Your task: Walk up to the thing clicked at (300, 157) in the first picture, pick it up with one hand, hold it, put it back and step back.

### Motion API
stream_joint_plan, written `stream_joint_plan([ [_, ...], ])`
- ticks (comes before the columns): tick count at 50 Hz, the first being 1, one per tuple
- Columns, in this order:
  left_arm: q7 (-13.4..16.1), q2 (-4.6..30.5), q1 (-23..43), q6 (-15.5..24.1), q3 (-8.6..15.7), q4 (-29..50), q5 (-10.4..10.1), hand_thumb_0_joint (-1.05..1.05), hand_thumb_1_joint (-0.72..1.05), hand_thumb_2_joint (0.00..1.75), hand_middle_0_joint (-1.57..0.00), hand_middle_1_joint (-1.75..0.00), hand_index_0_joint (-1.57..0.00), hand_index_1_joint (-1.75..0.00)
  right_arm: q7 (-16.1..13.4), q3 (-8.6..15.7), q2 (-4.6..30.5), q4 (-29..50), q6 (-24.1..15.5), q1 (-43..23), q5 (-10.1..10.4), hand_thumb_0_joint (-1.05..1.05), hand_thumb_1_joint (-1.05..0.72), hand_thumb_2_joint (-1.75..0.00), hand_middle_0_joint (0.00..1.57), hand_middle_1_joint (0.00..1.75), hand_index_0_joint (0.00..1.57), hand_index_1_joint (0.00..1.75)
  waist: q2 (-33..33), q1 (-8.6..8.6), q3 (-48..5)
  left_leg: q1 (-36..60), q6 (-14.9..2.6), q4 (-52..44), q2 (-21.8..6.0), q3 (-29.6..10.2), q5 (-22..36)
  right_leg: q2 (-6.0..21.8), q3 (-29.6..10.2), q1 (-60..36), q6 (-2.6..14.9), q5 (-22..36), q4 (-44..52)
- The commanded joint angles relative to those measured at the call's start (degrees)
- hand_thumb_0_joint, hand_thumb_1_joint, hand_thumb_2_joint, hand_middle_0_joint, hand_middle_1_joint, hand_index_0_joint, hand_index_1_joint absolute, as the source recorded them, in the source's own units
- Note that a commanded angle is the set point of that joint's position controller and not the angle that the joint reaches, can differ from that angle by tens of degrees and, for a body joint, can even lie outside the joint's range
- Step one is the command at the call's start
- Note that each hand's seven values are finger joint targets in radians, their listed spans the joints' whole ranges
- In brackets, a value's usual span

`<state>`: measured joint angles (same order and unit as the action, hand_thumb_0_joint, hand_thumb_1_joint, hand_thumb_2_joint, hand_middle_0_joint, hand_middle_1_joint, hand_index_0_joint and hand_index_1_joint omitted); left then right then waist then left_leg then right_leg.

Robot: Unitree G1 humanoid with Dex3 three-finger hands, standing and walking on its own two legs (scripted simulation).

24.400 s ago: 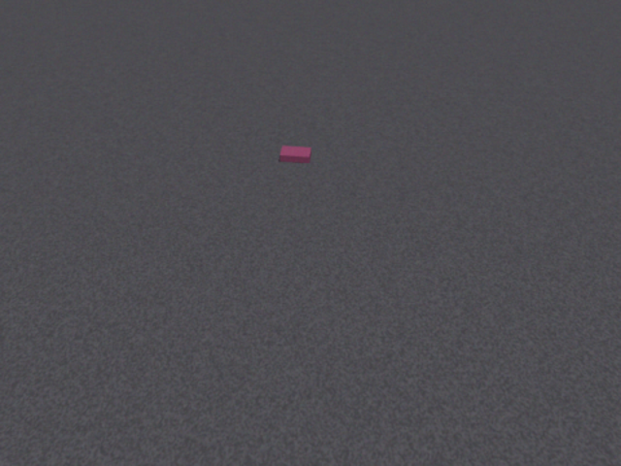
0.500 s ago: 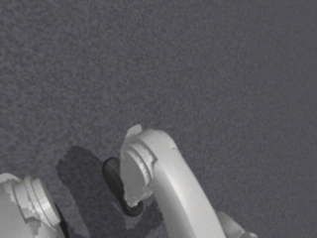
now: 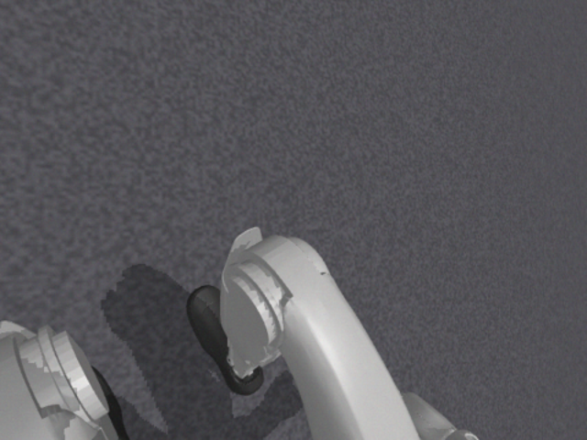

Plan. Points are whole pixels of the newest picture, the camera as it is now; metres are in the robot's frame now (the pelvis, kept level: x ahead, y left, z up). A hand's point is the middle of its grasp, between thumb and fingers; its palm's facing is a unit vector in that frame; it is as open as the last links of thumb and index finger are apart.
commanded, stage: close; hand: left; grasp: from above
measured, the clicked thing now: out of the picture +0.48 +0.34 -0.30
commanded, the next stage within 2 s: settle in 0.64 s
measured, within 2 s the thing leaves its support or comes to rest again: leaves its support in 1.00 s
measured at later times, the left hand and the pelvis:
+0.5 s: hand out of the picture +0.47 +0.33 -0.26, palm faces -0.44 -0.11 -0.89, open 11.2 cm; pelvis +0.00 +0.00 +0.00, yaw +0 degrees
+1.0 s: hand out of the picture +0.47 +0.34 -0.26, palm faces -0.44 -0.12 -0.89, open 11.2 cm; pelvis +0.00 +0.00 +0.00, yaw +0 degrees
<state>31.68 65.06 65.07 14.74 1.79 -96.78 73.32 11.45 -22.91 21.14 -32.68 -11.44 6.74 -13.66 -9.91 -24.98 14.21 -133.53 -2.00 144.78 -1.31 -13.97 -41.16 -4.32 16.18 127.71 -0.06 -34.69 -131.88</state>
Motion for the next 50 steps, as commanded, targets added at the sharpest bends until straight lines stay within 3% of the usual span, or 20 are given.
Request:
stream_joint_plan([
  [1, 1.1, 13.0, 13.7, 0.6, 0.8, 8.1, -0.4, 0.00, 0.21, 0.67, -0.60, -0.75, -0.62, -0.73, -1.1, 5.1, 19.1, -1.7, 0.3, 12.6, 0.3, 0.00, -0.90, -0.90, 0.20, 0.30, 0.20, 0.30, 33.8, -3.29, -38.1, 26.6, 1.28, -14.6, -2.6, 2.2, 14.0, -2.0, 0.0, -24.6, 1.21, 13.0, 11.3],
  [2, 1.2, 13.0, 13.2, 0.4, 0.9, 6.8, -0.4, 0.00, 0.21, 0.67, -0.60, -0.74, -0.62, -0.72, -1.3, 5.3, 19.3, -1.6, 0.4, 12.0, 0.3, 0.00, -0.90, -0.90, 0.20, 0.30, 0.20, 0.30, 33.9, -2.75, -38.4, 27.8, 1.57, -14.7, -2.8, 1.7, 14.2, -1.9, 0.2, -23.5, 1.46, 12.8, 11.0],
  [4, 0.9, 9.7, 11.1, 0.3, -1.1, 3.9, -0.9, 0.00, 0.24, 0.65, -0.64, -0.71, -0.65, -0.69, -1.3, 5.1, 19.2, -1.4, 0.4, 11.5, 0.4, 0.00, -0.90, -0.90, 0.20, 0.30, 0.20, 0.30, 31.6, -3.99, -34.8, 25.8, 1.38, -14.7, -2.8, 1.5, 12.4, -2.1, 0.5, -22.3, 1.25, 11.6, 11.2],
  [8, 1.6, 12.3, 13.3, 0.5, 0.3, 6.7, -0.4, 0.00, 0.30, 0.63, -0.68, -0.69, -0.70, -0.67, -1.5, 5.2, 19.3, -1.8, 0.5, 11.2, 0.4, 0.00, -0.90, -0.90, 0.20, 0.30, 0.20, 0.30, 35.0, -2.79, -37.7, 28.5, 2.02, -15.5, -3.1, 0.7, 13.8, -1.9, 0.8, -21.8, 1.48, 12.3, 10.4],
  [10, 1.6, 11.4, 13.8, 0.5, 0.0, 8.0, -0.5, 0.00, 0.31, 0.62, -0.69, -0.67, -0.71, -0.65, -1.2, 5.0, 19.2, -2.1, 0.6, 11.2, 0.2, 0.00, -0.90, -0.90, 0.20, 0.30, 0.20, 0.30, 35.9, -3.38, -37.5, 29.8, 2.36, -15.6, -3.5, 0.0, 15.5, -1.7, 1.0, -20.7, 1.31, 13.2, 10.0],
  [11, 1.6, 10.1, 12.3, 0.2, -1.1, 4.8, -0.5, 0.00, 0.32, 0.63, -0.70, -0.67, -0.71, -0.65, -1.3, 5.0, 19.3, -1.8, 0.4, 10.7, 0.2, 0.00, -0.90, -0.90, 0.20, 0.30, 0.20, 0.30, 35.1, -3.84, -36.2, 29.4, 2.22, -15.6, -3.3, 0.3, 14.6, -1.8, 0.8, -20.6, 1.42, 12.7, 10.1],
  [12, 1.9, 10.9, 14.1, 0.5, -0.2, 7.3, -0.7, 0.00, 0.32, 0.64, -0.71, -0.67, -0.72, -0.65, -1.3, 5.1, 19.5, -2.0, 0.5, 10.8, 0.3, 0.00, -0.90, -0.90, 0.20, 0.30, 0.20, 0.30, 35.2, -3.94, -36.9, 28.9, 2.27, -15.6, -3.4, 0.0, 15.2, -1.7, 1.1, -20.7, 1.32, 13.1, 10.2],
  [14, 1.8, 9.9, 11.7, 0.0, -1.0, 3.3, -0.9, 0.00, 0.33, 0.64, -0.72, -0.65, -0.73, -0.64, -1.3, 4.9, 19.5, -1.6, 0.2, 10.4, 0.3, 0.00, -0.90, -0.90, 0.20, 0.30, 0.20, 0.30, 32.2, -4.01, -33.2, 26.1, 1.84, -15.7, -3.1, 0.5, 12.2, -1.9, 0.9, -20.4, 1.34, 11.3, 10.7],
  [17, 1.9, 11.8, 13.9, 0.2, -0.1, 7.0, -0.4, 0.00, 0.38, 0.63, -0.76, -0.64, -0.77, -0.63, -1.3, 4.8, 19.5, -1.9, 0.2, 11.4, 0.1, 0.00, -0.90, -0.90, 0.20, 0.30, 0.20, 0.30, 34.3, -3.74, -36.2, 28.1, 1.89, -15.7, -3.2, 0.5, 13.7, -1.7, 0.5, -21.5, 1.29, 12.5, 10.6],
  [19, 2.1, 11.5, 11.7, -0.4, -0.2, 4.2, -0.3, 0.00, 0.38, 0.62, -0.76, -0.62, -0.77, -0.61, -1.3, 4.9, 19.3, -2.0, 0.1, 10.7, 0.3, 0.00, -0.90, -0.90, 0.20, 0.30, 0.20, 0.30, 32.9, -3.51, -35.7, 26.6, 1.70, -15.3, -3.0, 1.0, 13.0, -1.9, 0.4, -21.9, 1.29, 12.4, 10.9],
  [22, 2.4, 11.4, 13.8, -0.2, 0.1, 6.4, -0.6, 0.00, 0.45, 0.64, -0.81, -0.64, -0.82, -0.63, -1.3, 5.1, 19.5, -2.0, 0.3, 11.3, 0.1, 0.00, -0.90, -0.90, 0.20, 0.30, 0.20, 0.30, 35.3, -3.71, -37.8, 28.5, 1.96, -15.7, -3.2, 0.8, 14.0, -1.8, 0.7, -22.5, 1.33, 13.1, 10.8],
  [28, 1.9, 10.1, 12.6, -0.8, -1.0, 4.3, -0.5, 0.00, 0.53, 0.65, -0.87, -0.63, -0.88, -0.62, -1.3, 4.8, 19.4, -1.5, 0.2, 11.4, 0.2, 0.00, -0.90, -0.90, 0.20, 0.30, 0.20, 0.30, 32.9, -4.52, -34.4, 26.4, 1.64, -15.3, -2.9, 1.0, 13.1, -1.9, 0.6, -21.0, 1.36, 12.0, 10.9],
  [30, 2.2, 11.5, 13.0, -0.8, -0.6, 4.5, -0.5, 0.00, 0.56, 0.66, -0.89, -0.63, -0.90, -0.62, -1.7, 4.8, 19.2, -1.4, 0.5, 10.8, 0.2, 0.00, -0.90, -0.90, 0.20, 0.30, 0.20, 0.30, 33.5, -3.83, -36.3, 27.1, 1.59, -15.4, -3.1, 1.2, 12.7, -2.1, 0.5, -22.5, 1.26, 12.2, 11.2],
  [35, 1.7, 9.9, 12.2, -0.9, -1.5, 3.3, -0.6, 0.00, 0.58, 0.65, -0.91, -0.63, -0.92, -0.62, -1.6, 4.8, 19.2, -1.2, 0.6, 11.2, 0.3, 0.00, -0.90, -0.90, 0.20, 0.30, 0.20, 0.30, 33.6, -4.32, -34.4, 27.3, 1.91, -16.3, -3.2, 0.4, 12.5, -1.9, 0.8, -21.1, 1.34, 11.6, 10.9],
  [38, 1.8, 12.2, 14.0, -0.7, -0.2, 6.5, -0.4, 0.00, 0.54, 0.70, -0.93, -0.69, -0.95, -0.67, -1.8, 4.8, 19.5, -1.2, 0.8, 11.3, 0.3, 0.00, -0.92, -0.91, 0.20, 0.30, 0.20, 0.30, 34.6, -3.66, -37.1, 28.1, 1.98, -16.1, -3.2, 0.4, 13.3, -1.7, 0.8, -22.1, 1.39, 12.3, 10.8],
  [41, 1.1, 10.5, 11.3, -1.3, -0.8, 3.6, -0.6, 0.00, 0.59, 0.72, -0.98, -0.66, -0.99, -0.65, -1.7, 5.0, 19.3, -0.8, 0.8, 11.3, 0.4, 0.00, -0.92, -0.91, 0.20, 0.30, 0.20, 0.30, 32.3, -3.85, -34.5, 26.2, 1.68, -15.8, -2.9, 1.0, 12.1, -1.9, 0.5, -21.5, 1.42, 11.6, 11.2],
  [43, 0.9, 13.8, 14.7, -1.2, 1.0, 9.4, -0.4, 0.00, 0.61, 0.73, -1.00, -0.65, -1.01, -0.65, -1.8, 5.4, 19.3, -1.5, 1.0, 12.0, 0.5, 0.00, -0.92, -0.91, 0.20, 0.30, 0.20, 0.30, 37.9, -2.73, -39.8, 29.9, 2.09, -15.9, -3.0, 1.5, 15.3, -1.8, 0.1, -23.4, 1.56, 13.9, 11.0],
  [45, 0.4, 14.4, 14.4, -1.8, 2.5, 11.2, -0.4, 0.00, 0.62, 0.74, -1.01, -0.65, -1.01, -0.65, -1.7, 5.7, 19.1, -1.6, 1.3, 13.0, 0.7, 0.00, -0.92, -0.91, 0.20, 0.30, 0.20, 0.30, 38.6, -2.04, -41.7, 31.4, 2.30, -15.9, -3.1, 1.4, 17.4, -1.4, 0.1, -23.1, 1.71, 14.9, 10.7],
  [48, -0.2, 12.4, 12.6, -1.9, 2.6, 10.8, -0.8, 0.00, 0.63, 0.71, -1.01, -0.64, -1.02, -0.63, -1.6, 6.6, 19.3, -1.3, 1.5, 12.9, 0.7, 0.00, -0.92, -0.91, 0.20, 0.30, 0.20, 0.30, 37.6, -2.64, -40.8, 30.5, 2.22, -15.2, -2.7, 2.0, 17.7, -1.8, 0.3, -23.0, 1.99, 15.0, 11.0],
  [50, -0.5, 14.4, 12.9, -1.9, 4.5, 13.9, -0.4, 0.00, 0.65, 0.69, -1.01, -0.65, -1.02, -0.63, -1.6, 7.4, 19.4, -1.2, 1.7, 12.8, 0.8, 0.00, -0.91, -0.91, 0.20, 0.30, 0.20, 0.30, 38.5, -0.98, -42.1, 30.1, 2.33, -15.1, -2.4, 2.5, 17.4, -1.7, 0.2, -23.3, 2.46, 14.7, 11.0],
])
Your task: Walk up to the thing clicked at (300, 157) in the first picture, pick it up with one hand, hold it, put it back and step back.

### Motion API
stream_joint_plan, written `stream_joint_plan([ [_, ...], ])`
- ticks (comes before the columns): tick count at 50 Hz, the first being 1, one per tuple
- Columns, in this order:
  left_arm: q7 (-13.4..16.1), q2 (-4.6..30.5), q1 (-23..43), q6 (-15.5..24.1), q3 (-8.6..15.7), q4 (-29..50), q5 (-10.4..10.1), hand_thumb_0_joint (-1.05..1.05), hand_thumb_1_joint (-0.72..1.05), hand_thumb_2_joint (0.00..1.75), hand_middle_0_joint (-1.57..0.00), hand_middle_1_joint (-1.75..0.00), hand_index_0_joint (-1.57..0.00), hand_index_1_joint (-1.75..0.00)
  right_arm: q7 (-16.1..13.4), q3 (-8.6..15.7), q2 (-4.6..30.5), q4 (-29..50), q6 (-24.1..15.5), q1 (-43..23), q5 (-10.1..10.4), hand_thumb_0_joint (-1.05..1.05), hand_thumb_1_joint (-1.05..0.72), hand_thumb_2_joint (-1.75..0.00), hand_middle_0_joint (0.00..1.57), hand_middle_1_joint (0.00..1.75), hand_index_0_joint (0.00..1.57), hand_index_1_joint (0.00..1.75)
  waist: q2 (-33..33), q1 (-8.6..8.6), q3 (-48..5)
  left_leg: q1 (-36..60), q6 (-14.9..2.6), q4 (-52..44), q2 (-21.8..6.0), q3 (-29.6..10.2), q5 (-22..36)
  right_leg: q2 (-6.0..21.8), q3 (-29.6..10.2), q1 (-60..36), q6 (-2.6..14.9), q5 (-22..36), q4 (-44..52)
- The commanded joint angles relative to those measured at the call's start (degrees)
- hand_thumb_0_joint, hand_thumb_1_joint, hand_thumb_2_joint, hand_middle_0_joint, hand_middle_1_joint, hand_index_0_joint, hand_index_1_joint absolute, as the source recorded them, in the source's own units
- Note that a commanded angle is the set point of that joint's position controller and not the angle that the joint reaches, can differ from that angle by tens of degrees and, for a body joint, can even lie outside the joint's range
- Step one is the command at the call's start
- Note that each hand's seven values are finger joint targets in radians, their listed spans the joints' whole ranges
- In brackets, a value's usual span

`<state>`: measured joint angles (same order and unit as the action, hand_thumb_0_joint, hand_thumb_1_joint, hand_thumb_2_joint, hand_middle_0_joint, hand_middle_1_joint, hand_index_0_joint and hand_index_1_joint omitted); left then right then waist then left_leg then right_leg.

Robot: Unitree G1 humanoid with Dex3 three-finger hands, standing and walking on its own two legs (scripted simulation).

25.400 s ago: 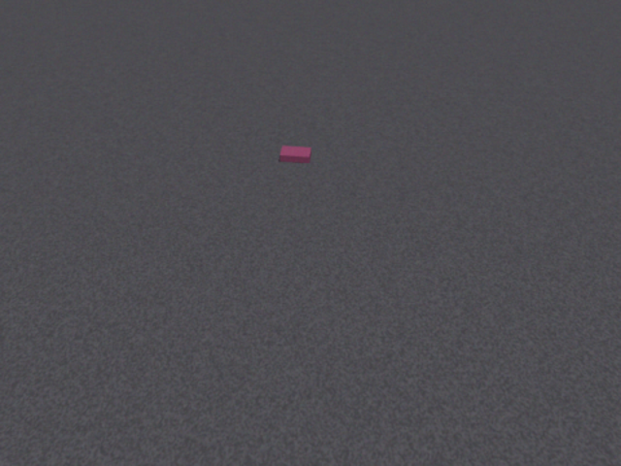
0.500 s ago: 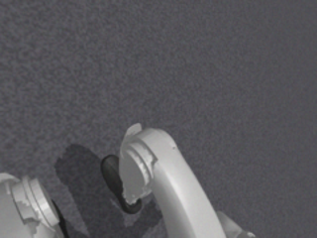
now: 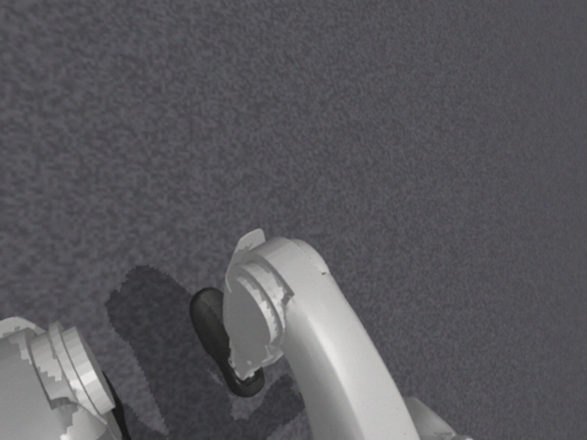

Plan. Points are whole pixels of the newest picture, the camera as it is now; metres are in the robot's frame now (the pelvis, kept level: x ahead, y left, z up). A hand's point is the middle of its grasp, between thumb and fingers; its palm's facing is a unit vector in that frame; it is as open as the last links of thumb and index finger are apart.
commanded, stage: settle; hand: left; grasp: from above
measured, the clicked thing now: out of the picture +0.48 +0.34 -0.29
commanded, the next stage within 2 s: lift in 0.72 s
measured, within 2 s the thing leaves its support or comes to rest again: neither
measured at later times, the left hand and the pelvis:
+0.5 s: hand out of the picture +0.46 +0.35 -0.18, palm faces -0.45 -0.09 -0.89, open 11.2 cm; pelvis +0.00 +0.00 +0.01, yaw +3 degrees
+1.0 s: hand out of the picture +0.45 +0.35 -0.12, palm faces -0.47 -0.10 -0.88, open 11.2 cm; pelvis +0.00 +0.00 +0.04, yaw +7 degrees
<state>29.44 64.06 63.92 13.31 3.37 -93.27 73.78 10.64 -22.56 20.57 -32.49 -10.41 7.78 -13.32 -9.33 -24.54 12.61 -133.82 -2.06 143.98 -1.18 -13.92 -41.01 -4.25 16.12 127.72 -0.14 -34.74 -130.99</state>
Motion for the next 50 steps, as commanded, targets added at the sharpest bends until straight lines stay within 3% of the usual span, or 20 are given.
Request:
stream_joint_plan([
  [1, 1.1, 16.2, 14.3, -0.6, 3.8, 13.4, -0.5, 0.00, 0.65, 0.71, -1.02, -0.63, -1.03, -0.62, -0.8, 7.8, 20.3, -1.5, 0.7, 12.6, 0.5, 0.00, -0.91, -0.91, 0.20, 0.30, 0.20, 0.30, 40.2, -0.98, -42.1, 32.7, 2.64, -14.1, -2.6, 2.7, 19.2, -1.6, -0.1, -22.4, 2.63, 15.5, 10.0],
  [6, -1.3, 12.5, 12.6, -1.0, 4.3, 17.5, -1.3, 0.00, 0.70, 0.74, -1.05, -0.65, -1.06, -0.65, -0.3, 10.3, 19.6, -1.5, 1.5, 13.8, 0.9, 0.00, -0.91, -0.91, 0.20, 0.30, 0.20, 0.30, 40.8, -0.53, -43.4, 32.8, 2.57, -15.2, -2.1, 3.5, 17.4, -1.5, -0.4, -21.8, 2.95, 13.9, 10.6],
  [8, -2.5, 12.4, 12.3, -1.2, 5.2, 21.6, -1.6, 0.00, 0.73, 0.75, -1.08, -0.64, -1.08, -0.64, -0.2, 11.5, 19.3, -1.9, 2.1, 14.4, 1.4, 0.00, -0.91, -0.91, 0.20, 0.30, 0.20, 0.30, 43.2, 0.95, -45.8, 35.7, 3.23, -16.1, -2.2, 3.0, 19.6, -1.1, -0.3, -20.2, 3.34, 14.1, 10.2],
  [10, -4.1, 7.5, 11.4, -1.5, 2.7, 22.1, -2.6, 0.00, 0.75, 0.76, -1.09, -0.64, -1.09, -0.64, -0.2, 12.9, 19.1, -1.7, 2.6, 13.7, 2.1, 0.00, -0.92, -0.91, 0.20, 0.30, 0.20, 0.30, 41.8, 0.86, -46.8, 34.6, 2.76, -16.4, -1.9, 3.2, 18.3, -1.2, -0.4, -19.3, 3.32, 13.5, 10.3],
  [14, -6.6, 5.1, 11.0, -2.7, 2.1, 21.4, -3.4, 0.00, 0.78, 0.76, -1.11, -0.64, -1.12, -0.63, 0.0, 14.2, 17.8, -3.0, 3.4, 16.0, 3.1, 0.00, -0.91, -0.90, 0.20, 0.30, 0.20, 0.30, 35.9, 1.12, -44.6, 28.1, 1.36, -16.7, -1.1, 4.8, 15.3, -1.3, -1.6, -20.4, 2.88, 13.0, 11.5],
  [18, -9.6, 0.4, 11.1, -2.8, -0.7, 22.6, -3.9, 0.00, 0.81, 0.76, -1.14, -0.64, -1.14, -0.63, -0.5, 15.5, 17.3, -2.2, 4.6, 15.8, 4.1, 0.00, -0.91, -0.90, 0.20, 0.30, 0.20, 0.30, 32.7, 1.93, -44.6, 27.5, 1.13, -18.3, -0.7, 4.7, 12.3, -1.0, -2.0, -18.7, 2.95, 10.4, 12.3],
  [20, -10.5, 0.7, 13.0, -2.5, -1.2, 24.6, -4.0, 0.00, 0.82, 0.75, -1.15, -0.63, -1.15, -0.63, -0.8, 15.8, 17.0, -2.0, 5.1, 15.2, 4.7, 0.00, -0.91, -0.91, 0.20, 0.30, 0.20, 0.30, 33.3, 2.78, -45.7, 27.5, 1.12, -18.7, -0.4, 5.2, 11.4, -0.8, -2.4, -18.5, 3.10, 9.5, 12.5],
  [23, -11.2, 2.9, 12.5, -2.2, 0.5, 26.0, -3.7, 0.00, 0.83, 0.76, -1.17, -0.61, -1.16, -0.61, -1.3, 16.8, 16.9, -2.2, 5.7, 16.0, 5.2, 0.00, -0.91, -0.90, 0.20, 0.30, 0.20, 0.30, 33.5, 3.95, -46.3, 29.9, 1.48, -20.0, -0.1, 5.0, 11.4, -0.3, -2.8, -17.1, 3.30, 8.7, 12.0],
  [25, -11.6, 2.6, 14.7, -1.9, 0.5, 28.1, -3.1, 0.00, 0.83, 0.76, -1.18, -0.59, -1.17, -0.60, -1.6, 16.9, 16.4, -1.7, 6.1, 15.6, 5.4, 0.00, -0.91, -0.90, 0.20, 0.30, 0.20, 0.30, 35.2, 4.23, -48.7, 32.4, 1.78, -20.3, 0.0, 5.1, 13.5, -0.2, -3.0, -16.9, 3.47, 9.9, 11.6],
  [26, -11.8, 0.7, 15.6, -2.0, -0.9, 28.3, -3.2, 0.00, 0.83, 0.78, -1.18, -0.58, -1.17, -0.59, -1.6, 16.9, 15.8, -1.1, 6.2, 15.0, 5.5, 0.00, -0.91, -0.91, 0.20, 0.30, 0.20, 0.30, 35.1, 4.17, -49.7, 32.5, 1.63, -20.0, 0.2, 5.6, 13.9, -0.1, -3.4, -17.1, 3.47, 10.5, 12.0],
  [33, -12.3, 0.7, 16.5, -2.8, -0.5, 28.2, -3.0, 0.00, 0.84, 0.78, -1.19, -0.59, -1.18, -0.60, -2.6, 17.4, 13.8, -1.5, 7.6, 15.4, 6.0, 0.00, -0.91, -0.90, 0.20, 0.30, 0.20, 0.30, 35.1, 5.42, -53.1, 31.9, 0.97, -20.9, 0.9, 8.2, 14.2, 0.1, -5.0, -19.8, 3.24, 10.9, 13.4],
  [36, -12.7, 0.9, 16.7, -3.0, -0.1, 27.7, -3.6, 0.00, 0.83, 0.83, -1.17, -0.63, -1.16, -0.63, -3.2, 17.8, 13.9, -1.7, 8.2, 15.8, 6.2, 0.00, -0.91, -0.90, 0.20, 0.30, 0.20, 0.30, 32.6, 5.18, -53.3, 30.3, 0.60, -21.2, 1.2, 8.6, 13.0, 0.1, -5.3, -21.0, 3.15, 10.0, 14.6],
  [38, -13.8, -1.1, 15.7, -3.2, -1.3, 26.6, -4.2, 0.00, 0.78, 0.73, -1.13, -0.68, -1.15, -0.66, -3.5, 18.1, 13.5, -2.0, 8.5, 16.3, 6.2, 0.00, -0.94, -0.92, 0.20, 0.30, 0.20, 0.30, 31.2, 4.91, -52.5, 30.2, 0.48, -21.2, 1.2, 8.9, 13.4, 0.2, -5.6, -21.6, 3.19, 10.3, 15.2],
  [39, -14.2, -0.9, 15.5, -3.3, -1.2, 27.6, -4.3, 0.00, 0.72, 0.77, -1.05, -0.60, -1.07, -0.58, -3.6, 18.0, 13.0, -1.8, 8.8, 16.3, 6.2, 0.00, -0.89, -0.89, 0.20, 0.30, 0.20, 0.30, 30.6, 4.96, -53.6, 30.4, 0.27, -21.4, 1.1, 8.9, 13.9, 0.1, -5.8, -23.2, 2.92, 10.8, 15.6],
  [42, -16.0, -0.4, 13.2, -3.5, -0.7, 28.4, -5.3, 0.00, 0.66, 0.70, -1.04, -0.66, -1.06, -0.65, -4.1, 18.6, 13.0, -1.7, 9.6, 16.8, 6.7, 0.00, -0.94, -0.91, 0.20, 0.30, 0.20, 0.30, 30.7, 6.61, -55.4, 31.3, 0.36, -22.6, 1.4, 9.3, 14.3, 0.3, -6.3, -24.4, 3.14, 10.6, 16.3],
  [43, -16.6, -0.6, 14.4, -3.4, -0.7, 30.6, -5.9, 0.00, 0.64, 0.77, -0.99, -0.58, -0.99, -0.58, -4.3, 18.9, 12.9, -1.8, 10.0, 16.7, 6.8, 0.00, -0.89, -0.89, 0.20, 0.30, 0.20, 0.30, 31.4, 7.00, -57.4, 31.9, 0.28, -22.7, 1.3, 9.5, 14.7, 0.3, -6.6, -24.9, 3.01, 11.1, 16.5],
  [44, -17.1, 0.0, 13.8, -3.6, -0.2, 31.0, -5.8, 0.00, 0.65, 0.73, -1.04, -0.66, -1.05, -0.66, -4.5, 19.2, 13.0, -1.7, 10.3, 17.0, 7.0, 0.00, -0.94, -0.92, 0.20, 0.30, 0.20, 0.30, 31.0, 7.13, -57.7, 32.9, 0.27, -22.9, 1.4, 9.5, 15.9, 0.4, -6.6, -25.2, 3.06, 11.8, 17.0],
  [45, -17.7, -0.6, 13.8, -3.6, -0.4, 31.8, -6.3, 0.00, 0.63, 0.75, -0.97, -0.60, -0.98, -0.59, -4.7, 19.4, 13.1, -1.6, 10.6, 16.9, 7.3, 0.00, -0.89, -0.89, 0.20, 0.30, 0.20, 0.30, 31.6, 7.82, -57.5, 32.8, 0.53, -23.8, 1.6, 9.5, 15.5, 0.6, -6.6, -24.1, 3.49, 11.0, 16.9],
  [47, -18.9, -2.7, 12.5, -3.6, -1.0, 32.9, -7.0, 0.00, 0.68, 0.77, -1.01, -0.69, -1.03, -0.67, -4.9, 20.1, 13.1, -1.1, 11.1, 17.1, 7.5, 0.00, -0.92, -0.91, 0.20, 0.30, 0.20, 0.30, 31.4, 7.32, -55.5, 33.9, 0.68, -24.6, 1.7, 9.0, 15.2, 0.7, -6.5, -21.9, 3.74, 10.2, 17.5],
  [50, -19.9, -0.8, 11.3, -3.7, 0.8, 35.8, -8.1, 0.00, 0.69, 0.81, -1.03, -0.71, -1.04, -0.69, -5.2, 20.8, 12.8, -0.8, 12.0, 17.2, 8.1, 0.00, -0.92, -0.91, 0.20, 0.30, 0.20, 0.30, 31.9, 9.21, -58.9, 36.5, 0.62, -26.0, 1.7, 9.3, 16.3, 0.8, -7.0, -23.7, 3.68, 10.7, 18.3],
])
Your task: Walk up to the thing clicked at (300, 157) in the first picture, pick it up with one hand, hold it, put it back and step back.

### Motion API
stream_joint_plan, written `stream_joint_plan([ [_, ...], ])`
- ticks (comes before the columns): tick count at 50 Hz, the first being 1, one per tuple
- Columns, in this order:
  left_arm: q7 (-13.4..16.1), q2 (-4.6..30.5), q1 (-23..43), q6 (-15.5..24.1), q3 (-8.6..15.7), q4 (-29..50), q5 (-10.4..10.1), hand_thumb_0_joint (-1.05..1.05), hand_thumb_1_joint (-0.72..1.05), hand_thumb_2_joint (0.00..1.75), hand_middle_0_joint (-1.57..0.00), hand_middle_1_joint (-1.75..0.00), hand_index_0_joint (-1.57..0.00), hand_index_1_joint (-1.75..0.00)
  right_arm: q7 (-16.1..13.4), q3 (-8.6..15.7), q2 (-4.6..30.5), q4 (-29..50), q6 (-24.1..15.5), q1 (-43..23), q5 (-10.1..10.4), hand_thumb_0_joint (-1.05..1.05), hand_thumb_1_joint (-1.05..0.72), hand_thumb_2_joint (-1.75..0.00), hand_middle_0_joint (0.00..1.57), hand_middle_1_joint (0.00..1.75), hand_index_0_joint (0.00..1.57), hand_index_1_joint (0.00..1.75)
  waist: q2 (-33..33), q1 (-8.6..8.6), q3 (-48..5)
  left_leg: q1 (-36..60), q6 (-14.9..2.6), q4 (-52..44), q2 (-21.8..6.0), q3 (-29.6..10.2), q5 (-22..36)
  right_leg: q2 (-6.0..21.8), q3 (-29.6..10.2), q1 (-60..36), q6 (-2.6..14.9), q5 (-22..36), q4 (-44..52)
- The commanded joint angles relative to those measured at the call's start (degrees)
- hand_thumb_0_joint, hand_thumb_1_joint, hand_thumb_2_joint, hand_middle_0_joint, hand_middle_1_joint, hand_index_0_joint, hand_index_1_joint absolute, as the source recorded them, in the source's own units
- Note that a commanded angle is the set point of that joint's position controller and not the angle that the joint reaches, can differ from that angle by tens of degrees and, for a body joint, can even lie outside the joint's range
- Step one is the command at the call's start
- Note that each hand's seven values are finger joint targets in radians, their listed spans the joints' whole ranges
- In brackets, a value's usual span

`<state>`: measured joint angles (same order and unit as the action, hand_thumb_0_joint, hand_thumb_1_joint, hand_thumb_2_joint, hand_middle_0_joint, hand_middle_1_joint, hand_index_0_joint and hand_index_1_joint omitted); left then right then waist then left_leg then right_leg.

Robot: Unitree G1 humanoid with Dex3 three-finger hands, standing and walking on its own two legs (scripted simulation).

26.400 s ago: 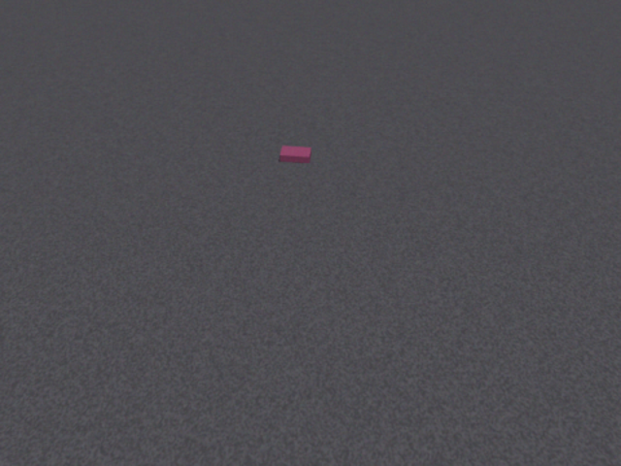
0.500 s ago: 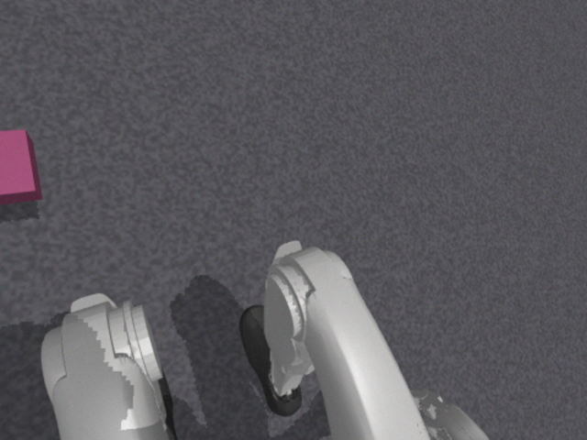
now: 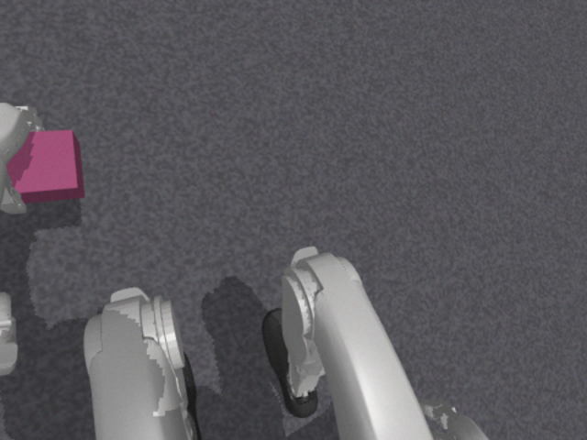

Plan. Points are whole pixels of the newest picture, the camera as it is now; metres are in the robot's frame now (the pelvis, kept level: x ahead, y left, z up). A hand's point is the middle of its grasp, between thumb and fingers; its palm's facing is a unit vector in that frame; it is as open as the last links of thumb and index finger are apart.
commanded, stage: lift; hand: left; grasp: from above
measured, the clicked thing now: (12, 169) +0.50 +0.30 -0.19
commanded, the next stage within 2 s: hold in 1.52 s
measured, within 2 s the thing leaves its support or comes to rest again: neither
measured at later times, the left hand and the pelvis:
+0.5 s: hand out of the picture +0.41 +0.31 -0.01, palm faces -0.46 -0.08 -0.88, open 11.2 cm; pelvis +0.00 +0.00 +0.10, yaw +5 degrees
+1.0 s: hand out of the picture +0.34 +0.28 +0.19, palm faces -0.46 -0.11 -0.88, open 11.1 cm; pelvis +0.02 +0.00 +0.28, yaw +8 degrees
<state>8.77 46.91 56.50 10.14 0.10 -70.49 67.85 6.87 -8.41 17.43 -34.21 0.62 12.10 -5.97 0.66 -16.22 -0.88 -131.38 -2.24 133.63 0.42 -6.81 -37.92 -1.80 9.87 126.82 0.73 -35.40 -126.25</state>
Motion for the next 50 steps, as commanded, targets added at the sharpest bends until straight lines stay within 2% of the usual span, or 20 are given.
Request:
stream_joint_plan([
  [1, 0.3, 15.0, 19.1, -0.5, 3.6, 14.0, -2.8, 0.00, 0.68, 0.83, -1.02, -0.71, -1.03, -0.70, -1.5, 6.8, 15.7, 0.9, 1.2, 12.9, 0.9, 0.00, -0.92, -0.91, 0.20, 0.30, 0.20, 0.30, 21.8, 0.84, -45.8, 34.1, 0.73, -15.9, 0.2, 2.5, 13.2, -1.4, -1.0, -23.3, 2.79, 11.6, 13.9],
  [5, -0.9, 14.8, 15.9, -0.3, 4.2, 17.7, -3.5, 0.00, 0.63, 0.83, -0.99, -0.69, -1.00, -0.69, -2.1, 7.9, 15.0, 1.4, 2.1, 12.6, 1.8, 0.00, -0.91, -0.91, 0.20, 0.30, 0.20, 0.30, 21.3, 2.83, -46.9, 36.9, 0.66, -19.1, 0.3, 2.3, 12.2, -1.3, -1.6, -23.5, 2.88, 10.3, 15.5],
  [12, -2.5, 10.0, 10.2, 0.4, 3.1, 23.6, -6.0, 0.00, 0.63, 0.85, -0.98, -0.72, -0.98, -0.71, -3.6, 10.6, 13.7, 1.6, 2.9, 11.1, 3.5, 0.00, -0.91, -0.91, 0.20, 0.30, 0.20, 0.30, 19.3, 4.96, -46.5, 41.0, 0.41, -27.0, 0.4, 1.0, 4.7, -0.9, -3.0, -23.3, 2.69, 6.0, 19.4],
  [14, -2.9, 8.1, 10.2, 0.4, 2.2, 27.2, -7.1, 0.00, 0.61, 0.86, -0.96, -0.73, -0.96, -0.73, -3.9, 10.9, 12.8, 1.6, 2.9, 10.9, 3.9, 0.00, -0.91, -0.91, 0.20, 0.30, 0.20, 0.30, 19.0, 4.97, -48.3, 43.7, 0.27, -28.5, 0.0, 1.3, 6.6, -0.9, -3.4, -25.3, 2.34, 7.8, 20.6],
  [15, -3.0, 9.1, 9.2, 0.3, 2.8, 28.2, -7.1, 0.00, 0.60, 0.88, -0.96, -0.74, -0.96, -0.74, -4.2, 11.1, 12.7, 1.3, 2.9, 10.9, 4.4, 0.00, -0.91, -0.91, 0.20, 0.30, 0.20, 0.30, 19.3, 5.62, -49.9, 45.4, 0.19, -30.0, -0.1, 0.8, 7.2, -0.8, -3.6, -26.5, 1.99, 8.7, 20.7],
  [20, -2.7, 6.8, 6.4, -0.2, 2.0, 31.8, -9.2, 0.00, 0.59, 0.88, -0.92, -0.78, -0.93, -0.77, -5.3, 11.3, 11.1, 1.2, 2.9, 9.9, 5.3, 0.00, -0.91, -0.91, 0.20, 0.30, 0.20, 0.30, 15.2, 6.20, -49.6, 48.4, -0.31, -33.6, -0.2, 1.7, 8.2, -0.8, -4.4, -33.3, 1.37, 10.1, 25.6],
  [22, -2.6, 5.1, 3.3, -0.7, 1.6, 30.2, -9.2, 0.00, 0.58, 0.89, -0.91, -0.79, -0.92, -0.77, -5.7, 11.5, 10.8, 0.9, 2.8, 9.8, 5.6, 0.00, -0.91, -0.90, 0.20, 0.30, 0.20, 0.30, 13.9, 6.51, -47.4, 50.4, -0.29, -36.1, -0.4, 1.2, 8.4, -0.7, -4.5, -34.2, 1.09, 10.1, 27.4],
  [24, -2.5, 6.2, 2.9, -1.0, 2.1, 32.0, -9.1, 0.00, 0.56, 0.89, -0.90, -0.80, -0.91, -0.78, -6.3, 11.7, 10.4, 1.2, 2.8, 8.9, 6.1, 0.00, -0.91, -0.90, 0.20, 0.30, 0.20, 0.30, 14.8, 7.45, -48.2, 53.1, -0.22, -38.6, -0.5, 1.4, 8.0, -0.9, -4.8, -37.1, 1.05, 9.9, 29.4],
  [27, -2.4, 3.1, -1.9, -2.1, 0.9, 31.0, -9.4, 0.00, 0.56, 0.91, -0.91, -0.78, -0.91, -0.77, -6.9, 11.6, 9.6, 1.0, 2.6, 7.7, 6.5, 0.00, -0.90, -0.90, 0.20, 0.30, 0.20, 0.30, 12.7, 7.71, -44.7, 55.1, -0.11, -42.5, -0.4, 1.0, 7.5, -0.8, -4.8, -40.0, 0.81, 9.6, 32.5],
  [28, -2.4, 2.4, -0.7, -2.3, 0.6, 33.3, -9.8, 0.00, 0.56, 0.90, -0.91, -0.78, -0.91, -0.78, -7.1, 11.7, 9.6, 1.2, 2.5, 7.4, 6.7, 0.00, -0.90, -0.90, 0.20, 0.30, 0.20, 0.30, 13.9, 7.76, -44.9, 57.1, 0.08, -44.4, -0.5, 0.5, 6.9, -0.8, -4.8, -40.8, 0.83, 9.4, 33.3],
  [29, -2.3, 3.2, -2.6, -2.8, 1.3, 32.8, -9.7, 0.00, 0.55, 0.91, -0.91, -0.78, -0.91, -0.77, -7.4, 11.8, 9.2, 1.2, 2.5, 6.9, 7.0, 0.00, -0.90, -0.90, 0.20, 0.30, 0.20, 0.30, 13.6, 8.56, -44.8, 58.8, 0.05, -45.4, -0.7, 0.8, 7.4, -0.9, -4.9, -42.5, 0.76, 9.5, 34.8],
  [30, -2.5, 1.8, -6.5, -3.4, 1.0, 30.8, -9.6, 0.00, 0.56, 0.90, -0.91, -0.78, -0.92, -0.78, -7.5, 11.8, 9.1, 1.4, 2.6, 6.9, 7.1, 0.00, -0.90, -0.90, 0.20, 0.30, 0.20, 0.30, 11.2, 8.74, -43.2, 59.3, 0.03, -47.1, -0.7, 0.5, 7.2, -1.0, -4.7, -43.9, 0.68, 9.1, 36.3],
  [31, -2.7, 0.8, -6.0, -3.6, 0.4, 33.4, -10.1, 0.00, 0.56, 0.89, -0.91, -0.77, -0.92, -0.77, -7.7, 11.8, 8.8, 1.4, 2.5, 6.1, 7.3, 0.00, -0.90, -0.90, 0.20, 0.30, 0.20, 0.30, 11.5, 8.47, -42.7, 60.4, 0.16, -48.7, -0.6, 0.4, 7.3, -0.9, -4.9, -45.3, 0.65, 9.4, 37.6],
  [36, -3.5, 0.9, -11.5, -4.7, 1.2, 36.9, -11.1, 0.00, 0.55, 0.91, -0.91, -0.78, -0.91, -0.78, -8.8, 11.8, 7.2, 1.6, 2.3, 4.4, 7.8, 0.00, -0.90, -0.90, 0.20, 0.30, 0.20, 0.30, 8.8, 9.79, -41.8, 65.3, -0.22, -54.1, -0.3, 2.4, 8.2, -1.5, -6.2, -55.8, 0.58, 10.0, 45.6],
  [40, -3.8, -1.9, -14.7, -4.1, -0.3, 38.0, -11.7, 0.00, 0.53, 0.88, -0.91, -0.74, -0.91, -0.74, -10.1, 11.6, 6.2, 0.5, 1.4, 3.6, 8.0, 0.00, -0.90, -0.90, 0.20, 0.30, 0.20, 0.30, 8.0, 9.81, -36.5, 69.5, 0.03, -59.8, -0.4, 2.9, 7.0, -1.6, -7.2, -60.7, 0.54, 8.9, 51.7],
  [42, -3.2, -2.0, -16.6, -3.9, 0.3, 37.4, -11.4, 0.00, 0.51, 0.86, -0.90, -0.73, -0.89, -0.74, -10.6, 11.6, 5.9, 0.5, 0.8, 3.5, 8.1, 0.00, -0.91, -0.90, 0.20, 0.30, 0.20, 0.30, 7.3, 10.25, -34.1, 71.6, 0.16, -62.9, -0.4, 2.8, 6.0, -1.8, -7.4, -63.3, 0.53, 8.1, 54.5],
  [45, -1.9, -4.0, -15.7, -3.4, -1.2, 37.2, -11.0, 0.00, 0.54, 0.88, -0.92, -0.74, -0.91, -0.74, -11.0, 11.8, 5.6, -0.2, -0.3, 3.2, 8.3, 0.00, -0.90, -0.90, 0.20, 0.30, 0.20, 0.30, 6.5, 9.90, -30.3, 74.3, 0.23, -67.2, -0.3, 2.9, 4.2, -1.8, -8.1, -66.4, 0.45, 6.2, 59.4],
  [46, -1.4, -5.7, -17.1, -3.5, -2.2, 35.3, -10.7, 0.00, 0.52, 0.88, -0.91, -0.75, -0.90, -0.76, -11.0, 11.8, 5.3, -0.5, -0.7, 3.3, 8.3, 0.00, -0.91, -0.90, 0.20, 0.30, 0.20, 0.30, 5.9, 9.60, -28.5, 74.9, 0.21, -67.8, -0.1, 3.6, 4.8, -1.8, -8.5, -67.5, 0.48, 6.4, 61.2],
  [47, -0.8, -4.7, -16.9, -3.3, -1.2, 35.6, -10.7, 0.00, 0.51, 0.86, -0.89, -0.74, -0.89, -0.75, -11.0, 11.9, 5.4, -0.8, -1.0, 3.5, 8.4, 0.00, -0.90, -0.90, 0.20, 0.30, 0.20, 0.30, 5.6, 10.23, -28.6, 76.1, 0.36, -69.0, -0.1, 3.3, 5.1, -1.7, -8.7, -69.1, 0.50, 6.2, 62.2],
  [50, 0.1, -5.8, -16.2, -3.2, -2.4, 34.1, -10.0, 0.00, 0.53, 0.89, -0.90, -0.78, -0.90, -0.78, -10.9, 12.4, 5.4, -1.7, -2.1, 3.8, 8.4, 0.00, -0.90, -0.90, 0.20, 0.30, 0.20, 0.30, 5.2, 10.34, -27.0, 79.5, 0.48, -71.7, 0.0, 3.9, 6.7, -1.7, -9.4, -72.5, 0.40, 7.0, 66.2],
])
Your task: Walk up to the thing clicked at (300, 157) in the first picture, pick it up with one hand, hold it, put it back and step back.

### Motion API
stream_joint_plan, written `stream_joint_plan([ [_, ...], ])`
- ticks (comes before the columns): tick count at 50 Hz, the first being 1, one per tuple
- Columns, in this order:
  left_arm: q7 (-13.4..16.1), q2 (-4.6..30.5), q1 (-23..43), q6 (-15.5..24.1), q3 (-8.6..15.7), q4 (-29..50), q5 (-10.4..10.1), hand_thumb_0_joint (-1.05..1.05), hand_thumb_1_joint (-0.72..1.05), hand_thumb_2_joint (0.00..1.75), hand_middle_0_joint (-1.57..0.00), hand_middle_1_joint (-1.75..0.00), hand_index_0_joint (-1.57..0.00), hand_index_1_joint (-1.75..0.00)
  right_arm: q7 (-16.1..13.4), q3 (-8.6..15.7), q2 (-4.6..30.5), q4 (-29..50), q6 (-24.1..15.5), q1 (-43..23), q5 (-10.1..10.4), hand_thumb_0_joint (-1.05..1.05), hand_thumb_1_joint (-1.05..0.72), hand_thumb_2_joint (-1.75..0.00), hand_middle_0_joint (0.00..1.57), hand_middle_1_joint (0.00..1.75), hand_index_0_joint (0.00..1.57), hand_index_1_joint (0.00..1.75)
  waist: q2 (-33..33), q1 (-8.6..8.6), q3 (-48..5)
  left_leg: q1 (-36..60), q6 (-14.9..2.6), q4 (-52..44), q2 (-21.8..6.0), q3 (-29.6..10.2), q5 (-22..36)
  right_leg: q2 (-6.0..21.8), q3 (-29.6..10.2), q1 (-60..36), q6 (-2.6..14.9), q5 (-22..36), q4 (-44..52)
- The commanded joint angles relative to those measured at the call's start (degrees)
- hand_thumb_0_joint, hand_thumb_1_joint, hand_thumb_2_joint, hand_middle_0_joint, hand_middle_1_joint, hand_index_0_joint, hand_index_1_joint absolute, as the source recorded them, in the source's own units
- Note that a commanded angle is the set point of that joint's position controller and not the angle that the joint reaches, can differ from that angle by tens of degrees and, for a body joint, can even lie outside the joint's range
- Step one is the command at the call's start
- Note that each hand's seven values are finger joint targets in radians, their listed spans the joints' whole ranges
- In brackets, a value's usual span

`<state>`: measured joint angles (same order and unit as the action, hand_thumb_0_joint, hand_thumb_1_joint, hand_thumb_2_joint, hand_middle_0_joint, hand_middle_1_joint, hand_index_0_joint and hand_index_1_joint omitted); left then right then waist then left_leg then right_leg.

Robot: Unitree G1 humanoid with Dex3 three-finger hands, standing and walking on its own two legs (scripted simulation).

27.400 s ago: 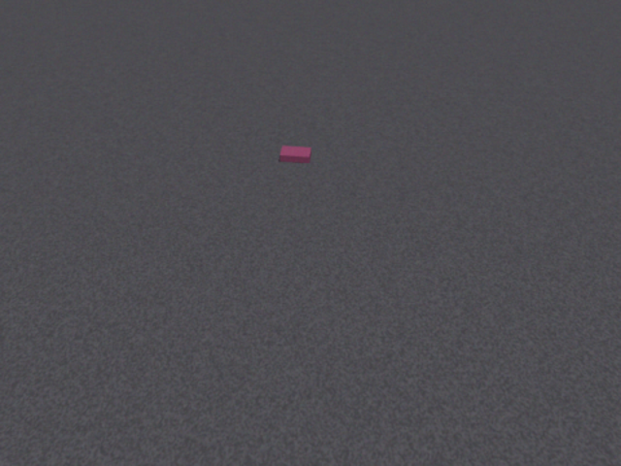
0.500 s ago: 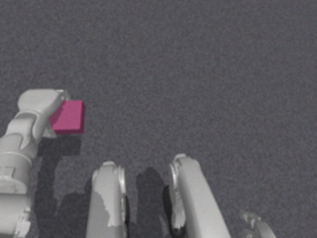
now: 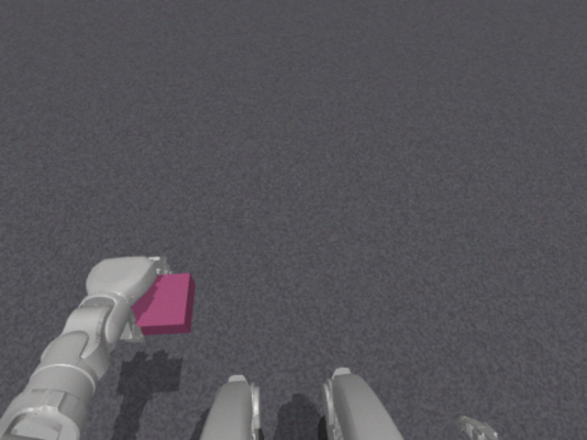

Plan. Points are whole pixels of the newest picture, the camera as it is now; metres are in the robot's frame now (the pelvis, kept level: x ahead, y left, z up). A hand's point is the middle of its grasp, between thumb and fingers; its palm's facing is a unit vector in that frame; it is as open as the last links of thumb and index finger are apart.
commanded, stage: lift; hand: left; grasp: from above
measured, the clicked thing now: (141, 305) +0.36 +0.24 -0.11
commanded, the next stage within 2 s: hold in 0.52 s
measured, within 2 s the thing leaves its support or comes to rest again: neither
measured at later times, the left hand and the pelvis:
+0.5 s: hand (119, 275) +0.36 +0.23 +0.01, palm faces -0.46 -0.04 -0.89, open 11.1 cm; pelvis +0.03 +0.00 +0.09, yaw +0 degrees
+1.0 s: hand (107, 248) +0.37 +0.23 +0.06, palm faces -0.47 -0.03 -0.88, open 11.1 cm; pelvis +0.06 +0.01 +0.12, yaw +0 degrees
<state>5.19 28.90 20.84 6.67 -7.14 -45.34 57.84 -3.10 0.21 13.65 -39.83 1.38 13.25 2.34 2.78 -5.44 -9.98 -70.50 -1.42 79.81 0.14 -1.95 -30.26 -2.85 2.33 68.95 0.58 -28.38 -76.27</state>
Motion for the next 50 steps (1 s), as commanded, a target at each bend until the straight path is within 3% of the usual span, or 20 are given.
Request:
stream_joint_plan([
  [1, 3.9, 11.8, 19.7, 0.3, 4.2, 8.8, 0.4, 0.00, 0.54, 0.87, -0.90, -0.78, -0.90, -0.77, -0.9, 3.8, 9.1, 3.9, -3.1, 2.6, 0.1, 0.00, -0.91, -0.90, 0.20, 0.30, 0.20, 0.30, 3.1, -0.53, -17.0, 19.6, -0.29, -18.7, 0.5, -0.4, -0.2, -0.6, -2.2, -15.6, 0.67, 0.4, 17.5],
  [2, 4.2, 11.0, 20.0, 0.3, 3.4, 8.6, 0.7, 0.00, 0.53, 0.86, -0.89, -0.78, -0.90, -0.77, -0.8, 3.8, 8.9, 3.7, -3.3, 2.7, 0.2, 0.00, -0.91, -0.90, 0.20, 0.30, 0.20, 0.30, 2.9, -0.61, -17.3, 20.9, -0.30, -19.2, 0.7, -0.1, 0.7, -0.6, -2.5, -17.0, 0.67, 0.7, 18.8],
  [3, 4.7, 11.5, 18.6, 0.2, 4.2, 7.7, 0.9, 0.00, 0.52, 0.89, -0.89, -0.79, -0.89, -0.79, -0.7, 4.0, 9.2, 3.7, -3.6, 2.5, 0.2, 0.00, -0.91, -0.90, 0.20, 0.30, 0.20, 0.30, 2.6, 0.17, -16.9, 21.8, -0.28, -20.2, 0.9, 0.1, 1.2, -0.6, -2.7, -18.3, 0.68, 0.8, 19.8],
  [6, 5.1, 8.9, 19.6, -0.3, 2.0, 7.4, 1.4, 0.00, 0.56, 0.89, -0.89, -0.84, -0.91, -0.83, -0.5, 4.3, 9.3, 3.1, -4.1, 3.3, 0.1, 0.00, -0.91, -0.90, 0.20, 0.30, 0.20, 0.30, 3.4, 0.28, -17.4, 27.0, 0.21, -23.1, 0.4, 0.0, 6.3, -0.8, -2.0, -21.0, 0.79, 6.2, 21.3],
  [8, 5.6, 10.3, 18.2, -1.0, 3.4, 6.9, 1.3, 0.00, 0.55, 0.91, -0.89, -0.85, -0.90, -0.84, -0.4, 4.6, 9.5, 3.0, -4.1, 3.2, 0.2, 0.00, -0.91, -0.90, 0.20, 0.30, 0.20, 0.30, 2.8, 1.26, -17.4, 29.5, 0.28, -24.8, 0.4, 0.3, 9.1, -0.7, -1.9, -24.1, 0.77, 8.6, 23.0],
  [9, 5.8, 8.8, 18.6, -1.4, 2.1, 7.2, 1.1, 0.00, 0.57, 0.92, -0.91, -0.84, -0.92, -0.84, -0.3, 4.5, 9.1, 2.9, -4.1, 3.5, 0.2, 0.00, -0.91, -0.90, 0.20, 0.30, 0.20, 0.30, 3.1, 1.18, -17.4, 30.7, 0.37, -25.4, 0.5, 0.6, 10.9, -0.7, -2.0, -25.2, 0.87, 10.2, 23.8],
  [11, 6.0, 8.4, 16.9, -2.4, 2.2, 6.5, 1.1, 0.00, 0.59, 0.93, -0.92, -0.86, -0.93, -0.85, -0.2, 4.7, 9.2, 3.2, -3.9, 3.4, 0.3, 0.00, -0.91, -0.90, 0.20, 0.30, 0.20, 0.30, 2.2, 1.72, -17.0, 32.8, 0.35, -27.0, 0.5, 0.8, 13.3, -0.7, -2.0, -27.8, 0.89, 12.2, 25.5],
  [13, 6.0, 9.6, 17.1, -3.1, 3.1, 6.4, 0.9, 0.00, 0.59, 0.91, -0.93, -0.83, -0.94, -0.82, -0.3, 4.8, 9.4, 3.1, -3.7, 3.5, 0.3, 0.00, -0.91, -0.90, 0.20, 0.30, 0.20, 0.30, 1.2, 1.76, -16.1, 33.9, 0.30, -28.5, 0.5, 1.0, 14.5, -0.7, -2.2, -29.7, 0.80, 13.5, 27.0],
  [20, 4.1, 7.6, 15.2, -3.7, 1.1, 8.3, 0.4, 0.00, 0.60, 0.79, -0.92, -0.78, -0.95, -0.75, -0.4, 4.9, 9.0, 4.4, -3.7, 2.0, 0.3, 0.00, -0.91, -0.90, 0.20, 0.30, 0.20, 0.30, 0.9, 2.39, -12.6, 38.2, 0.34, -34.0, 0.7, 1.3, 14.9, -0.6, -3.0, -33.9, 0.80, 13.8, 32.2],
  [22, 3.6, 8.1, 14.0, -3.8, 1.6, 9.5, 0.0, 0.00, 0.58, 0.77, -0.91, -0.77, -0.93, -0.74, -0.5, 5.0, 9.1, 4.7, -3.7, 1.9, 0.4, 0.00, -0.91, -0.90, 0.20, 0.30, 0.20, 0.30, 1.0, 2.84, -13.2, 40.5, 0.51, -35.4, 0.6, 1.2, 16.2, -0.6, -2.7, -35.7, 0.87, 14.4, 33.2],
  [30, 2.7, 7.7, 15.4, -3.4, 0.9, 12.7, -0.4, 0.00, 0.62, 0.81, -0.94, -0.75, -0.97, -0.73, -0.9, 4.8, 8.9, 4.8, -3.4, 1.5, 0.6, 0.00, -0.90, -0.90, 0.20, 0.30, 0.20, 0.30, 0.1, 2.22, -12.4, 45.5, 0.61, -39.1, 0.5, 1.2, 19.1, -0.5, -3.1, -39.1, 0.83, 16.9, 36.9],
  [36, 1.7, 8.2, 14.1, -3.1, 0.9, 12.6, -0.1, 0.00, 0.65, 0.84, -0.95, -0.80, -0.98, -0.77, -0.9, 4.6, 9.1, 5.4, -2.8, 0.3, 0.9, 0.00, -0.90, -0.90, 0.20, 0.30, 0.20, 0.30, -0.4, 2.87, -10.2, 47.5, 0.52, -41.5, 0.9, 1.6, 19.8, -0.3, -3.5, -41.7, 0.73, 17.5, 39.7],
  [41, -0.7, 8.8, 13.5, -2.8, 1.1, 14.9, -0.7, 0.00, 0.64, 0.85, -0.93, -0.83, -0.97, -0.79, -0.9, 4.9, 9.3, 5.5, -2.3, 0.4, 1.0, 0.00, -0.90, -0.90, 0.20, 0.30, 0.20, 0.30, 0.6, 3.40, -12.6, 51.6, 0.66, -42.1, 0.6, 1.4, 27.9, -0.5, -3.3, -44.8, 0.87, 23.3, 39.8],
  [46, -1.6, 7.6, 11.8, -2.9, 0.7, 15.6, -1.1, 0.00, 0.64, 0.87, -0.94, -0.83, -0.97, -0.79, -0.8, 4.7, 9.3, 6.2, -1.7, -0.2, 1.2, 0.00, -0.90, -0.90, 0.20, 0.30, 0.20, 0.30, -0.3, 3.63, -11.2, 52.8, 0.48, -43.3, 0.7, 1.7, 29.4, -0.5, -3.5, -46.4, 0.91, 24.7, 41.1],
  [50, -2.1, 8.6, 10.8, -2.9, 1.5, 16.0, -0.3, 0.00, 0.61, 0.87, -0.91, -0.82, -0.94, -0.79, -0.9, 4.8, 9.4, 6.4, -1.3, -0.5, 1.2, 0.00, -0.89, -0.90, 0.20, 0.30, 0.20, 0.30, 0.5, 4.25, -10.3, 53.3, 0.62, -43.9, 0.6, 1.7, 31.5, -0.5, -3.4, -46.9, 1.01, 25.7, 41.5],
])
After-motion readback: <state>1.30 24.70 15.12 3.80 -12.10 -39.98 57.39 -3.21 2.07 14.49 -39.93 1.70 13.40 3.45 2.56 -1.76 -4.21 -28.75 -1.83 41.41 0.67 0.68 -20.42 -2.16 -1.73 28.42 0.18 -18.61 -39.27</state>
